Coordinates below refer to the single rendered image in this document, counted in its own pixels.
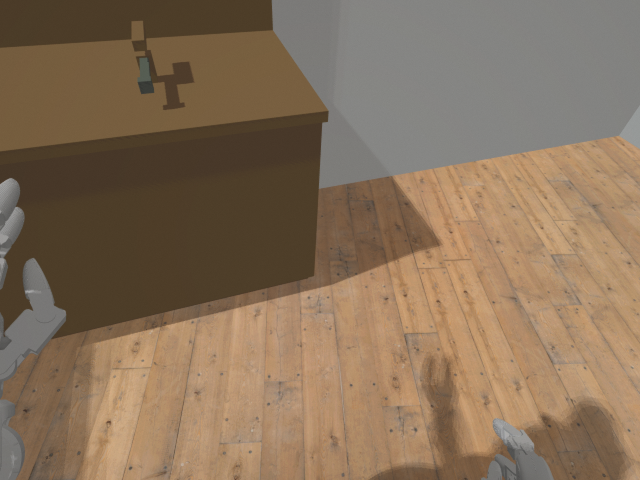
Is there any left robot forearm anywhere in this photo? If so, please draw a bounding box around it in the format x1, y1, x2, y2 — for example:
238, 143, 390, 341
0, 399, 25, 480

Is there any tap lever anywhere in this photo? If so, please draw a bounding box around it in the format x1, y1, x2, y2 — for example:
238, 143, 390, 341
137, 57, 154, 94

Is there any robot left hand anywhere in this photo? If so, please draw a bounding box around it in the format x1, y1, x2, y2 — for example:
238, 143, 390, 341
0, 178, 66, 399

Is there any counter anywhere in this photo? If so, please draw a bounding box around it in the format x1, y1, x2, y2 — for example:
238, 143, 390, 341
0, 0, 329, 339

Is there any robot right hand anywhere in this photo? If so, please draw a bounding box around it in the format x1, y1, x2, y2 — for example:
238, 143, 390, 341
481, 418, 554, 480

